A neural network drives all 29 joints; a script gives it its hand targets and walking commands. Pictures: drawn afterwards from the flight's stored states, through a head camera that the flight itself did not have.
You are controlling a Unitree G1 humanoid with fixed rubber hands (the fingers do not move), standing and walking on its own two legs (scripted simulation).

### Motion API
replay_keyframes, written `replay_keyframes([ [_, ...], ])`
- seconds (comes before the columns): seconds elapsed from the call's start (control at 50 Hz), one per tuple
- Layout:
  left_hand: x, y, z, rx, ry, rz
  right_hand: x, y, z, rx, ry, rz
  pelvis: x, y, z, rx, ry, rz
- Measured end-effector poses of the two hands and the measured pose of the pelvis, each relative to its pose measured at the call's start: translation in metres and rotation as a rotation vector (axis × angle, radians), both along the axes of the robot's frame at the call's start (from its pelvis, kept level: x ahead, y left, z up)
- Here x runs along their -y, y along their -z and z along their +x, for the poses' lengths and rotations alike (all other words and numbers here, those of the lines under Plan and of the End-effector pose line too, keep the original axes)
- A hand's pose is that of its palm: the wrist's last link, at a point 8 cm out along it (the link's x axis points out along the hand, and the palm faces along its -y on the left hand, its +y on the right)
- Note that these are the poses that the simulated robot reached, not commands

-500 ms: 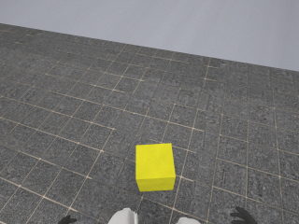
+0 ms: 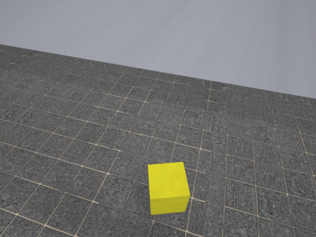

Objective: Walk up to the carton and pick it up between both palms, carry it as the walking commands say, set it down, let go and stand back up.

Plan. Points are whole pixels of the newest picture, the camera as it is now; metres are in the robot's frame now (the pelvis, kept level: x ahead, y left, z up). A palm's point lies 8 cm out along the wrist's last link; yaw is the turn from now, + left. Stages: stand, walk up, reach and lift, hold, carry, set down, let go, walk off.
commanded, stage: walk up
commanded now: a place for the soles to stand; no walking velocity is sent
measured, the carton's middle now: (166, 188) +0.54 -0.04 -0.64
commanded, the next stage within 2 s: none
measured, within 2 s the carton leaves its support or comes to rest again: neither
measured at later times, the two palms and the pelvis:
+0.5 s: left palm out of the picture +0.13 +0.24 -0.12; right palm out of the picture +0.11 -0.27 -0.12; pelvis +0.05 -0.02 +0.00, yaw -1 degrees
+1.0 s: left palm out of the picture +0.12 +0.24 -0.12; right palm out of the picture +0.05 -0.27 -0.12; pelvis +0.04 -0.01 +0.00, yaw -1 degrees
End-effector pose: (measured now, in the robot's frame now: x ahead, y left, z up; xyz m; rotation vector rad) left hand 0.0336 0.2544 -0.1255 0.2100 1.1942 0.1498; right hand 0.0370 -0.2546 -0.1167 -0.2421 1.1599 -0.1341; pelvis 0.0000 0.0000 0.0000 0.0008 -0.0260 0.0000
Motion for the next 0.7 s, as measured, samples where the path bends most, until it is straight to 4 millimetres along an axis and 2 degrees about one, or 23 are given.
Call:
replay_keyframes([
  [0.06, -0.002, 0.001, -0.002, -0.041, 0.011, 0.006, 0.003, -0.001, 0.004, 0.001, 0.008, -0.011, 0.001, 0.0, 0.006, -0.005, 0.01, 0.01],
  [0.1, 0.0, 0.0, 0.003, -0.051, 0.023, 0.011, 0.006, -0.001, 0.005, -0.008, 0.018, -0.015, 0.004, -0.001, 0.013, -0.007, 0.015, 0.011],
  [0.18, 0.007, -0.003, 0.028, -0.03, 0.042, 0.017, 0.014, 0.001, 0.014, -0.027, 0.026, -0.012, 0.011, -0.002, 0.027, -0.012, 0.018, 0.007],
  [0.3, 0.017, -0.007, 0.067, 0.021, 0.061, 0.027, 0.019, 0.005, 0.04, -0.016, 0.01, -0.007, 0.016, -0.001, 0.042, -0.024, 0.008, 0.002],
  [0.44, 0.016, -0.004, 0.09, 0.046, 0.062, 0.03, 0.013, 0.005, 0.069, 0.023, -0.013, -0.008, 0.016, 0.002, 0.051, -0.026, 0.006, 0.01],
  [0.5, 0.017, -0.002, 0.098, 0.054, 0.079, 0.028, 0.015, 0.005, 0.07, 0.033, -0.001, -0.015, 0.016, 0.004, 0.051, -0.021, 0.016, 0.013],
  [0.6, 0.022, -0.002, 0.107, 0.08, 0.098, 0.019, 0.022, 0.006, 0.06, 0.018, 0.023, -0.028, 0.018, 0.005, 0.049, -0.01, 0.018, 0.008],
  [0.7, 0.02, -0.002, 0.1, 0.08, 0.083, 0.011, 0.019, 0.006, 0.051, 0.001, 0.019, -0.029, 0.014, 0.004, 0.045, -0.006, 0.01, 0.005],
])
